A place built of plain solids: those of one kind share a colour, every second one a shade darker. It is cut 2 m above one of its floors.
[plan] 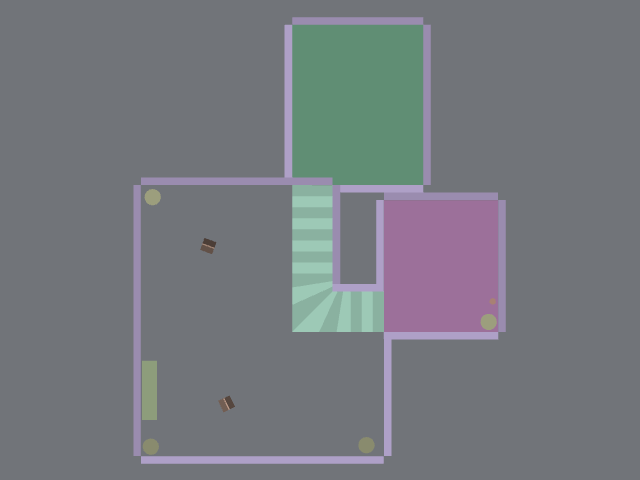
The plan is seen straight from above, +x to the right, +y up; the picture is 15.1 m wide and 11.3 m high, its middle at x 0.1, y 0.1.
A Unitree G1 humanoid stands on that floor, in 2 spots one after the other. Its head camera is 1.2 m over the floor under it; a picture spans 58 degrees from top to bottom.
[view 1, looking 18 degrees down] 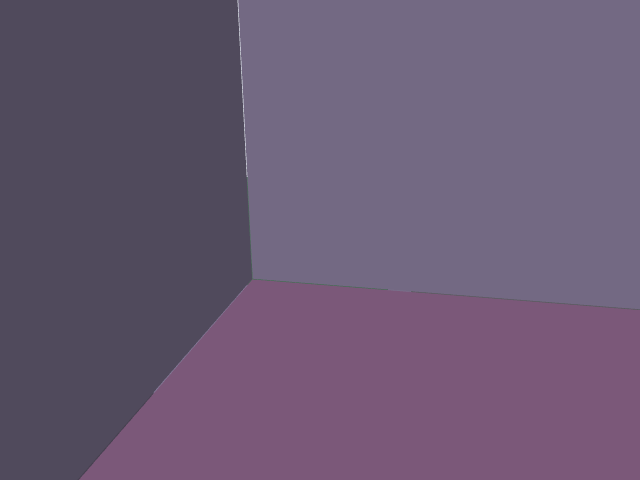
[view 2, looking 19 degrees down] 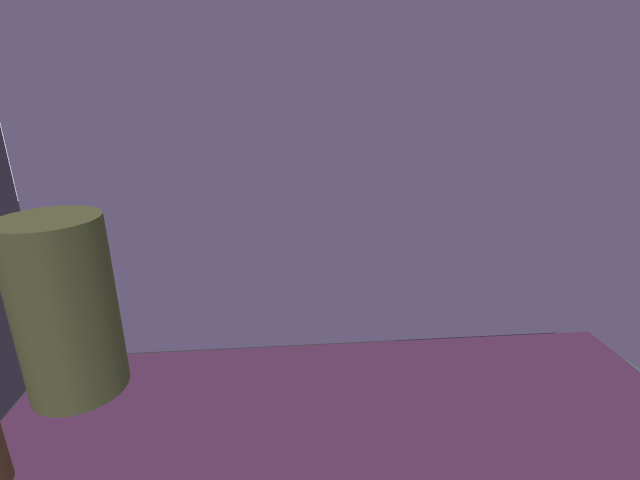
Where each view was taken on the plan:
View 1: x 2.60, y -1.62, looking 101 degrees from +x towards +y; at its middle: wall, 2.85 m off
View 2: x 3.19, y -0.19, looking -95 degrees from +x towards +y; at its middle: wall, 1.99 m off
